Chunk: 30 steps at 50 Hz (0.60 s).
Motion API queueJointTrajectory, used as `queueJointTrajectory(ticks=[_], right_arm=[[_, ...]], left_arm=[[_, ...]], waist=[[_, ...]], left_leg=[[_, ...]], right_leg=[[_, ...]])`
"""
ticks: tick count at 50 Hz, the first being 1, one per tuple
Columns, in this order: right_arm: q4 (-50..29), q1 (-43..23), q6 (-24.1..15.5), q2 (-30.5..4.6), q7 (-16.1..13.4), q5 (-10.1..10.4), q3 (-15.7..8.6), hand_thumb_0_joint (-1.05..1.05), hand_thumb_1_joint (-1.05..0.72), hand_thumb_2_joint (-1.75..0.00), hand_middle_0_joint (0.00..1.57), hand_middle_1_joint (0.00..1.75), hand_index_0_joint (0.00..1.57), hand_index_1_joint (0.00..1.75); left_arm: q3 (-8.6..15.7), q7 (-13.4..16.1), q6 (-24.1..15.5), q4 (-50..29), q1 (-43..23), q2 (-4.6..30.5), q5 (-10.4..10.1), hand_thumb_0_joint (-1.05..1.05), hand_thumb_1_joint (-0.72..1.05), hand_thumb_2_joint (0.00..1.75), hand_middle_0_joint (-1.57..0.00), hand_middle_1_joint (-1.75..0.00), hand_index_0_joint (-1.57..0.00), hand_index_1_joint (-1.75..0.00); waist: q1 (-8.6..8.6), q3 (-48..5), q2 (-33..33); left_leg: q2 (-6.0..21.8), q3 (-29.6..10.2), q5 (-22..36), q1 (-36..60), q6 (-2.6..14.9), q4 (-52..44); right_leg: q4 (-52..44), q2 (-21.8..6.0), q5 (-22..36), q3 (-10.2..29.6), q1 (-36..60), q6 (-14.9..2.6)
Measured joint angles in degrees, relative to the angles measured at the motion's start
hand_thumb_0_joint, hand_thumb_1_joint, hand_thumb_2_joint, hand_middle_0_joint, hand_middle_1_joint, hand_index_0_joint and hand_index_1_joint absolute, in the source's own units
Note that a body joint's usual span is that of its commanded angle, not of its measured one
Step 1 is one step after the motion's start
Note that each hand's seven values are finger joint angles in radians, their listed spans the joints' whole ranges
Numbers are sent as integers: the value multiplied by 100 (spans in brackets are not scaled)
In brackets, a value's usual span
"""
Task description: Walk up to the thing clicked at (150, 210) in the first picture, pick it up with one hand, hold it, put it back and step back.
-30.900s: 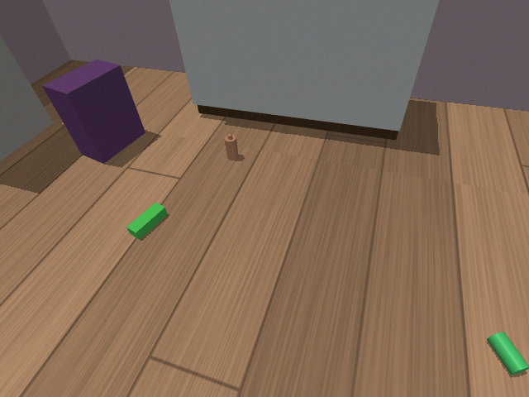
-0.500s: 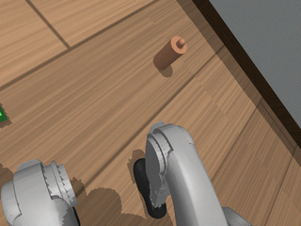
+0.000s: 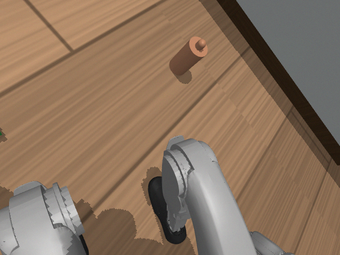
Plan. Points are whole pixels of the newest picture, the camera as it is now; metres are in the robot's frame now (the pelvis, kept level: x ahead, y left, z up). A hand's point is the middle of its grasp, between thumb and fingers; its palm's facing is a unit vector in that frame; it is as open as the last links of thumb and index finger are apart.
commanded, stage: open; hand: left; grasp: from above
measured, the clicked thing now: out of the picture +0.43 +0.37 -0.26
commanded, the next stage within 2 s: withdraw in 0.30 s
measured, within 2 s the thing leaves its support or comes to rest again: neither
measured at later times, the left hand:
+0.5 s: hand out of the picture +0.42 +0.36 -0.23, palm faces -0.40 -0.19 -0.89, open 14.0 cm
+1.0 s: hand out of the picture +0.40 +0.38 -0.05, palm faces -0.45 -0.11 -0.89, open 14.0 cm
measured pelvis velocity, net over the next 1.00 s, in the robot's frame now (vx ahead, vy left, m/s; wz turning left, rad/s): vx -0.01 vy -0.01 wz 0.12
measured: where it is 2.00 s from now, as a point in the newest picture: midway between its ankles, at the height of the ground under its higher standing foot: (129, 246)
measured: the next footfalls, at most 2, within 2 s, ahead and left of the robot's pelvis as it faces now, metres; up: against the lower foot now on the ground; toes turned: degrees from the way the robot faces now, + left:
none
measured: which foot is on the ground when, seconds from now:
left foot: down 0.00-1.00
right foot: down 0.00-1.00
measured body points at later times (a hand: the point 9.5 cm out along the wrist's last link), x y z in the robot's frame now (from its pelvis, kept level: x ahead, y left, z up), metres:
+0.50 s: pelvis +0.00 +0.00 +0.00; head +0.26 +0.14 +0.34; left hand +0.44 +0.37 -0.18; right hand +0.07 -0.25 -0.05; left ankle +0.06 +0.13 -0.26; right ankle +0.12 -0.13 -0.26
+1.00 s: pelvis -0.01 -0.01 +0.07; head +0.19 +0.08 +0.46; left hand +0.42 +0.38 +0.00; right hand +0.13 -0.25 -0.04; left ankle +0.06 +0.13 -0.26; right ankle +0.12 -0.13 -0.26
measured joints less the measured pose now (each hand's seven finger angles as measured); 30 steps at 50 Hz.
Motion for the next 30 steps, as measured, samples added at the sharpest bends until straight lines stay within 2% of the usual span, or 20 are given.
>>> queueJointTrajectory(ticks=[7,22,27,30], right_arm=[[-6,51,29,-7,6,31,0,1,-90,-90,20,30,20,31],[-69,13,124,23,-44,19,20,1,-89,-90,20,30,20,31],[-69,50,98,32,-24,29,-7,1,-90,-90,20,30,20,31],[-36,122,118,56,-10,79,-123,1,-90,-90,20,30,20,31]], left_arm=[[-6,-116,-35,-102,58,-7,-83,0,-43,93,-18,-91,-17,-92],[-90,-65,-185,-45,39,34,24,0,-51,102,-9,-100,-8,-101],[27,-92,-146,-278,67,-4,106,0,-50,101,-9,-101,-9,-101],[112,-233,-79,-698,178,-102,98,0,-50,100,-9,-101,-9,-101]], waist=[[31,-2,2],[46,-12,-2],[64,-35,-15],[114,-137,50]], left_leg=[[-7,4,-2,11,1,-35],[-12,8,30,24,11,-69],[-17,10,27,38,-11,-76],[-28,18,21,16,-26,-94]], right_leg=[[-32,-14,-13,-4,22,1],[-72,-21,9,-12,49,-15],[-63,-29,7,-10,49,-34],[-63,-46,-12,-5,21,-44]])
